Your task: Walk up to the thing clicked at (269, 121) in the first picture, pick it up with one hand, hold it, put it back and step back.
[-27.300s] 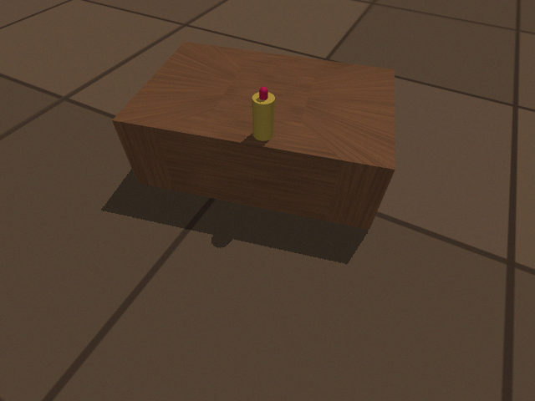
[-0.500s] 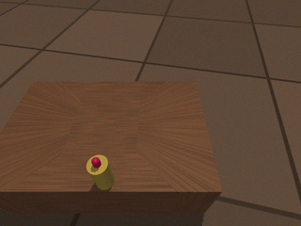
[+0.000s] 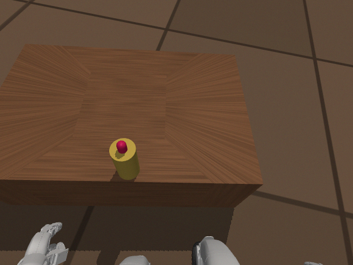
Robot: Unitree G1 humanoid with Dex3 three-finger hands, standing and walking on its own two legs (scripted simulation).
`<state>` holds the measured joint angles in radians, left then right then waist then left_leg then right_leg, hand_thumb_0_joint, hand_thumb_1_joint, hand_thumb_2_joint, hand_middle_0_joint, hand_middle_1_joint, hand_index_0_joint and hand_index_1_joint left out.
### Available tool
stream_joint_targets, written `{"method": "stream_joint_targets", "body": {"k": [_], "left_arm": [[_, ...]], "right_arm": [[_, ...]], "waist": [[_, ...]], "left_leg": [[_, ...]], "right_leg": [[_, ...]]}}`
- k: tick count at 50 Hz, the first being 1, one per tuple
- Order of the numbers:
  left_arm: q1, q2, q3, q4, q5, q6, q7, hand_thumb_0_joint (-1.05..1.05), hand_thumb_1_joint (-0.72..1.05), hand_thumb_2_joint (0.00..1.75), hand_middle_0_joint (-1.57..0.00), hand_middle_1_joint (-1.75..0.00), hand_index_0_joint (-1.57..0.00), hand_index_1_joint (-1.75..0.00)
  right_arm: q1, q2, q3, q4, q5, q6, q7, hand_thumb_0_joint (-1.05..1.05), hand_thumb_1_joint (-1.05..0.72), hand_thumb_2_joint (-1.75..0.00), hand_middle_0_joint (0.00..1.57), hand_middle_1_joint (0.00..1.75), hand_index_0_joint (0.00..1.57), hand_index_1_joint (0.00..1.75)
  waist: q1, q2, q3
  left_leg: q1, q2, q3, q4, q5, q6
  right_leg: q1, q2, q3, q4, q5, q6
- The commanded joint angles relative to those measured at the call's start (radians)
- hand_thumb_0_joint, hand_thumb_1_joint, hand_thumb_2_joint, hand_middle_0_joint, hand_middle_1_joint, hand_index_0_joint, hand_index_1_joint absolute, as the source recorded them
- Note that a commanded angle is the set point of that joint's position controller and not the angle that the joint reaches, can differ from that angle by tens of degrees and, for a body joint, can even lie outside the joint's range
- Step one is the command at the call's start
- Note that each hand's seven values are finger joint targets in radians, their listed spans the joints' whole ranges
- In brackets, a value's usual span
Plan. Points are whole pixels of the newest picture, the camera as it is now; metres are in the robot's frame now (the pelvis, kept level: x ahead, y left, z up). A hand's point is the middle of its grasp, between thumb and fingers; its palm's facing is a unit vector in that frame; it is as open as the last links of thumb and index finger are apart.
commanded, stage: step back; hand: left
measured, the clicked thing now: (125, 157) +0.46 +0.17 -0.26
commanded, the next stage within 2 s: none
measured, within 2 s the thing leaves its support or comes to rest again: neither
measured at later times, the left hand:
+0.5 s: hand out of the picture +0.00 +0.27 -0.14, palm faces -0.11 -0.91 -0.39, open 7.4 cm
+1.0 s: hand out of the picture -0.11 +0.27 -0.14, palm faces -0.01 -0.94 -0.35, open 7.4 cm
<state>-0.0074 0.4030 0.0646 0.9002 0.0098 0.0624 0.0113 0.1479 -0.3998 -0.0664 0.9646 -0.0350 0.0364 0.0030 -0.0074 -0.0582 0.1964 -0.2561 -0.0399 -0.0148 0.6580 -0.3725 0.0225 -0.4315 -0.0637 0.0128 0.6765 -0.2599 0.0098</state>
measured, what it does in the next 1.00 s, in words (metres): walks backwards: right foot, then left foot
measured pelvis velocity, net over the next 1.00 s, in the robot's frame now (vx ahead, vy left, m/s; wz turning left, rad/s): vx -0.25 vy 0.01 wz -0.03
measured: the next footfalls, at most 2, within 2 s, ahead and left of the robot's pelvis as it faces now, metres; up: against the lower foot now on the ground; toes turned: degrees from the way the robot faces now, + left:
right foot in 0.46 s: -0.10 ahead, -0.11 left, +0.00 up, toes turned -4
left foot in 0.84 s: -0.18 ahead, +0.13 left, +0.00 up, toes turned -3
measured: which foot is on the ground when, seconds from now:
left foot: down 0.00-0.50, up 0.52-0.82, down 0.84-1.00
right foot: up 0.00-0.44, down 0.46-0.86, up 0.88-1.00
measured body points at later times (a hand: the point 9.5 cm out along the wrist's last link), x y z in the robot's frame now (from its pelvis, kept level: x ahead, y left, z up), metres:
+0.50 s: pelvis -0.11 +0.01 +0.00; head -0.05 +0.00 +0.45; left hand +0.01 +0.32 -0.12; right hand -0.01 -0.31 -0.12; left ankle -0.01 +0.10 -0.72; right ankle -0.14 -0.10 -0.72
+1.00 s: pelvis -0.25 +0.01 +0.01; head -0.19 +0.04 +0.46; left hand -0.11 +0.32 -0.11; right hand -0.17 -0.30 -0.09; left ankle -0.22 +0.13 -0.72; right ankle -0.26 -0.12 -0.63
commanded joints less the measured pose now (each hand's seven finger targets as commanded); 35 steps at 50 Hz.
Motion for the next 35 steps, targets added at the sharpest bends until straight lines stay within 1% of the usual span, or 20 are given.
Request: {"method": "stream_joint_targets", "body": {"k": [1,2,3,4,6,7,9,10,12,16,19,22,23,24,25,26,27,29,31,35], "left_arm": [[-0.006,0.194,0.054,-0.066,0.008,0.002,0.030,0.00,0.90,0.90,-0.20,-0.30,-0.20,-0.30],[0.029,0.186,0.051,-0.057,-0.001,0.003,0.032,0.00,0.90,0.90,-0.20,-0.30,-0.20,-0.30],[0.091,0.177,0.045,-0.037,-0.015,0.001,0.032,0.00,0.90,0.90,-0.20,-0.30,-0.20,-0.30],[0.125,0.181,0.048,-0.042,-0.012,-0.003,0.029,0.00,0.90,0.90,-0.20,-0.30,-0.20,-0.30],[0.128,0.176,0.051,-0.058,0.000,-0.012,0.023,0.00,0.90,0.90,-0.20,-0.30,-0.20,-0.30],[0.124,0.165,0.050,-0.068,0.001,-0.012,0.023,0.00,0.90,0.90,-0.20,-0.30,-0.20,-0.30],[0.096,0.162,0.049,-0.097,0.002,-0.016,0.020,0.00,0.90,0.90,-0.20,-0.30,-0.20,-0.30],[0.091,0.156,0.048,-0.105,0.002,-0.016,0.020,0.00,0.90,0.90,-0.20,-0.30,-0.20,-0.30],[0.094,0.159,0.051,-0.114,0.003,-0.014,0.019,0.00,0.90,0.90,-0.20,-0.30,-0.20,-0.30],[0.170,0.148,0.052,-0.100,0.006,-0.016,0.010,0.00,0.90,0.90,-0.20,-0.30,-0.20,-0.30],[0.216,0.153,0.058,-0.088,0.011,-0.024,0.000,0.00,0.90,0.90,-0.20,-0.30,-0.20,-0.30],[0.313,0.151,0.068,-0.055,0.017,-0.026,-0.010,0.00,0.90,0.90,-0.20,-0.30,-0.20,-0.30],[0.327,0.170,0.073,-0.059,0.024,-0.030,-0.009,0.00,0.90,0.90,-0.20,-0.30,-0.20,-0.30],[0.301,0.227,0.088,-0.077,0.026,-0.032,-0.012,0.00,0.90,0.90,-0.20,-0.30,-0.20,-0.30],[0.243,0.296,0.103,-0.103,0.024,-0.030,-0.016,0.00,0.90,0.90,-0.20,-0.30,-0.20,-0.30],[0.173,0.301,0.101,-0.151,0.037,-0.038,-0.012,0.00,0.90,0.90,-0.20,-0.30,-0.20,-0.30],[0.122,0.261,0.091,-0.173,0.023,-0.041,-0.006,0.00,0.90,0.90,-0.20,-0.30,-0.20,-0.30],[0.050,0.217,0.080,-0.186,0.024,-0.044,0.005,0.00,0.90,0.90,-0.20,-0.30,-0.20,-0.30],[0.087,0.198,0.081,-0.198,0.029,-0.043,0.007,0.00,0.90,0.90,-0.20,-0.30,-0.20,-0.30],[0.187,0.186,0.078,-0.202,0.031,-0.036,0.016,0.00,0.90,0.90,-0.20,-0.30,-0.20,-0.30]], "right_arm": [[-0.006,-0.348,-0.082,-0.104,-0.011,-0.029,-0.011,0.00,-0.90,-0.90,0.20,0.30,0.20,0.30],[-0.059,-0.299,-0.064,-0.112,-0.010,-0.032,-0.020,0.00,-0.90,-0.90,0.20,0.30,0.20,0.30],[-0.109,-0.253,-0.053,-0.121,-0.010,-0.033,-0.027,0.00,-0.90,-0.90,0.20,0.30,0.20,0.30],[-0.077,-0.232,-0.052,-0.129,-0.006,-0.035,-0.033,0.00,-0.90,-0.90,0.20,0.30,0.20,0.30],[-0.015,-0.204,-0.048,-0.124,0.002,-0.035,-0.037,0.00,-0.90,-0.90,0.20,0.30,0.20,0.30],[0.005,-0.212,-0.052,-0.128,0.006,-0.034,-0.041,0.00,-0.90,-0.90,0.20,0.30,0.20,0.30],[0.054,-0.214,-0.054,-0.126,0.013,-0.032,-0.047,0.00,-0.90,-0.90,0.20,0.30,0.20,0.30],[0.059,-0.214,-0.054,-0.125,0.014,-0.031,-0.049,0.00,-0.90,-0.90,0.20,0.30,0.20,0.30],[0.068,-0.225,-0.058,-0.140,0.014,-0.027,-0.048,0.00,-0.90,-0.90,0.20,0.30,0.20,0.30],[0.038,-0.242,-0.064,-0.168,0.011,-0.028,-0.043,0.00,-0.90,-0.90,0.20,0.30,0.20,0.30],[-0.010,-0.247,-0.059,-0.190,0.011,-0.025,-0.035,0.00,-0.90,-0.90,0.20,0.30,0.20,0.30],[-0.064,-0.262,-0.059,-0.193,0.018,-0.015,-0.026,0.00,-0.90,-0.90,0.20,0.30,0.20,0.30],[-0.063,-0.240,-0.053,-0.194,0.022,-0.015,-0.024,0.00,-0.90,-0.90,0.20,0.30,0.20,0.30],[-0.085,-0.209,-0.048,-0.207,0.031,-0.015,-0.021,0.00,-0.90,-0.90,0.20,0.30,0.20,0.30],[-0.121,-0.175,-0.044,-0.205,0.034,-0.012,-0.029,0.00,-0.90,-0.90,0.20,0.30,0.20,0.30],[-0.094,-0.191,-0.049,-0.193,0.029,-0.004,-0.032,0.00,-0.90,-0.90,0.20,0.30,0.20,0.30],[-0.047,-0.200,-0.042,-0.175,0.032,-0.002,-0.031,0.00,-0.90,-0.90,0.20,0.30,0.20,0.30],[0.027,-0.188,-0.034,-0.149,0.043,-0.012,-0.033,0.00,-0.90,-0.90,0.20,0.30,0.20,0.30],[0.044,-0.195,-0.028,-0.156,0.036,-0.024,-0.038,0.00,-0.90,-0.90,0.20,0.30,0.20,0.30],[0.019,-0.166,-0.021,-0.187,0.027,-0.032,-0.043,0.00,-0.90,-0.90,0.20,0.30,0.20,0.30]], "waist": [[-0.033,0.236,-0.190],[0.007,0.163,-0.184],[0.049,0.164,-0.202],[0.054,0.184,-0.221],[0.025,0.178,-0.262],[0.009,0.186,-0.266],[-0.022,0.180,-0.247],[-0.033,0.187,-0.247],[-0.044,0.181,-0.250],[-0.028,0.194,-0.283],[-0.011,0.188,-0.296],[0.040,0.195,-0.279],[0.046,0.137,-0.279],[0.047,-0.012,-0.229],[0.073,-0.212,-0.139],[0.059,-0.199,-0.093],[0.031,-0.110,-0.097],[-0.022,-0.074,-0.127],[0.013,-0.075,-0.187],[0.071,-0.109,-0.227]], "left_leg": [[-0.092,0.402,-0.497,-0.376,0.497,0.209],[-0.010,0.328,-0.349,-0.312,0.566,0.173],[0.082,0.272,-0.256,-0.267,0.610,0.156],[0.162,0.258,-0.218,-0.224,0.660,0.150],[0.270,0.251,-0.205,-0.188,0.765,0.138],[0.298,0.273,-0.216,-0.182,0.784,0.156],[0.338,0.268,-0.210,-0.179,0.800,0.138],[0.357,0.289,-0.225,-0.174,0.796,0.170],[0.337,0.308,-0.229,-0.175,0.762,0.200],[0.283,0.334,-0.247,-0.195,0.601,0.209],[0.173,0.320,-0.224,-0.195,0.474,0.189],[0.009,0.298,-0.201,-0.192,0.331,0.124],[-0.041,0.260,-0.175,-0.161,0.249,0.084],[-0.147,0.133,-0.107,-0.042,0.091,0.022],[-0.159,-0.044,0.009,0.224,-0.163,-0.027],[-0.154,-0.053,-0.089,0.427,-0.243,-0.034],[-0.153,-0.067,-0.146,0.503,-0.191,-0.031],[-0.178,-0.089,-0.141,0.537,-0.098,-0.033],[-0.200,-0.077,-0.107,0.503,-0.112,-0.040],[-0.242,-0.023,-0.065,0.242,-0.176,-0.049]], "right_leg": [[0.019,0.184,0.227,0.481,-0.390,-0.029],[-0.047,0.190,0.251,0.538,-0.313,-0.029],[-0.111,0.194,0.240,0.578,-0.244,-0.026],[-0.135,0.177,0.219,0.572,-0.205,-0.021],[-0.130,0.170,0.190,0.563,-0.197,0.005],[-0.126,0.168,0.188,0.542,-0.217,0.019],[-0.133,0.161,0.170,0.448,-0.219,0.027],[-0.126,0.151,0.171,0.394,-0.239,0.030],[-0.082,0.138,0.151,0.324,-0.262,0.028],[0.008,0.100,0.102,0.183,-0.237,0.012],[0.122,0.084,0.048,0.053,-0.203,-0.007],[0.280,0.074,0.011,-0.143,-0.036,-0.050],[0.303,0.036,0.071,-0.198,-0.011,-0.076],[0.249,-0.087,0.278,-0.262,-0.022,-0.160],[0.067,-0.264,0.485,-0.412,-0.043,-0.281],[-0.022,-0.336,0.551,-0.438,0.020,-0.331],[-0.015,-0.279,0.438,-0.397,0.115,-0.297],[0.075,-0.163,0.243,-0.311,0.287,-0.218],[0.204,-0.145,0.197,-0.261,0.358,-0.215],[0.426,-0.188,0.220,-0.183,0.502,-0.238]]}}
